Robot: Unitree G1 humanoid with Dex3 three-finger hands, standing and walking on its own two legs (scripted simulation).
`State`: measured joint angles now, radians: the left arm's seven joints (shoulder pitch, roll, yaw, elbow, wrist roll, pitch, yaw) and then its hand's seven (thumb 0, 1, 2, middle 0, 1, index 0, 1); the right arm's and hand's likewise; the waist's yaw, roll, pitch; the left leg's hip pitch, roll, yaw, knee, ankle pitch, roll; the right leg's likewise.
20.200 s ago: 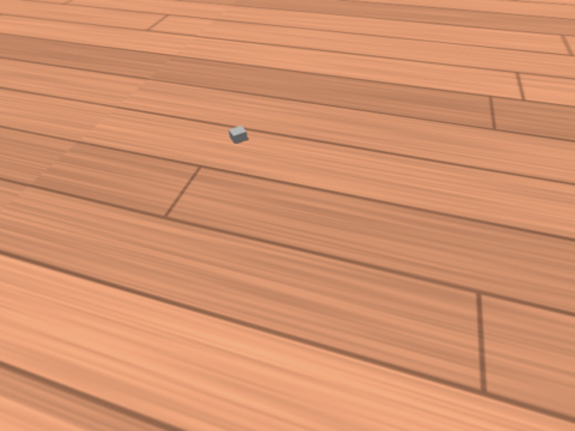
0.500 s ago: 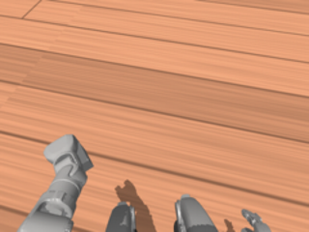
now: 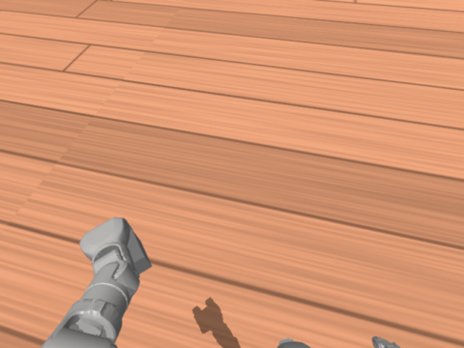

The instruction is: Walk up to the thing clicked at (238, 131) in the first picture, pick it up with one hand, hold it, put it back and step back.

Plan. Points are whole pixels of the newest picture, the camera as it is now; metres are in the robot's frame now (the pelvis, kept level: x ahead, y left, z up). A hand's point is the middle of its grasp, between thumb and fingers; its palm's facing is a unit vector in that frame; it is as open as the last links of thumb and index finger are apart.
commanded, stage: hold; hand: left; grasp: from above
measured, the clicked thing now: (123, 258) +0.34 +0.23 -0.11
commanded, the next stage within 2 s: crouch in 2.00 s
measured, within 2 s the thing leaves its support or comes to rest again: neither
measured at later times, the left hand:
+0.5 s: hand (112, 250) +0.32 +0.22 -0.03, palm faces -0.35 -0.24 -0.91, open 9.7 cm
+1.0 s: hand (105, 255) +0.31 +0.23 -0.01, palm faces -0.34 -0.24 -0.91, open 9.7 cm
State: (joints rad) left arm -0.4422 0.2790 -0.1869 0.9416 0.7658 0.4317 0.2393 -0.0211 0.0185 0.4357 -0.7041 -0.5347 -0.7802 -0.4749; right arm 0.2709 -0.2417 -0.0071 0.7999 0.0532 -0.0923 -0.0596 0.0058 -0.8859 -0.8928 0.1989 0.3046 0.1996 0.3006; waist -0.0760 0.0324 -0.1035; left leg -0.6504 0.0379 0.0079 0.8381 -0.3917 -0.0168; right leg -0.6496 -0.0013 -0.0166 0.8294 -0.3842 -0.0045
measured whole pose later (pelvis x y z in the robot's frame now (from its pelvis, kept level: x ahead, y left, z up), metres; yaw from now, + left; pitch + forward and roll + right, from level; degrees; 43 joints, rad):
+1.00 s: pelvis +0.00 +0.01 +0.03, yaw +0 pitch +3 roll +0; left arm -0.37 0.24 -0.27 0.76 0.79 0.55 0.14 -0.03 0.04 0.42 -0.68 -0.56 -0.75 -0.50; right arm 0.21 -0.25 0.02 0.75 0.06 -0.08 0.02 0.01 -0.89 -0.90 0.20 0.30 0.20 0.30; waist -0.01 0.05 -0.04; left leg -0.33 0.02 0.03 0.56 -0.27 0.00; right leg -0.34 -0.02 0.00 0.56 -0.27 0.01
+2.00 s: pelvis +0.01 +0.01 +0.04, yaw +0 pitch +2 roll +0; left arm -0.36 0.26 -0.30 0.66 0.82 0.61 0.04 -0.03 0.04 0.43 -0.68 -0.57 -0.74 -0.52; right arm 0.17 -0.25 0.02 0.73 0.07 -0.08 0.01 0.01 -0.90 -0.90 0.20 0.30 0.20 0.30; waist 0.01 0.05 -0.03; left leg -0.27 0.02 0.03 0.50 -0.26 0.00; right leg -0.28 -0.01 0.00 0.51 -0.26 0.01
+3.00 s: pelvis -0.07 +0.01 -0.19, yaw -2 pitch +33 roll -3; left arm -0.84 0.36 0.05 1.37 0.82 0.34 0.51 -0.03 0.02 0.42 -0.71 -0.54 -0.79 -0.46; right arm 0.18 -0.22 -0.01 0.84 -0.06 -0.15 0.10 0.01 -0.88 -0.89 0.20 0.30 0.20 0.30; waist -0.17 0.05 -0.19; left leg -1.67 0.05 -0.02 1.69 -0.60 0.00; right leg -1.66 0.01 -0.02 1.65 -0.57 0.01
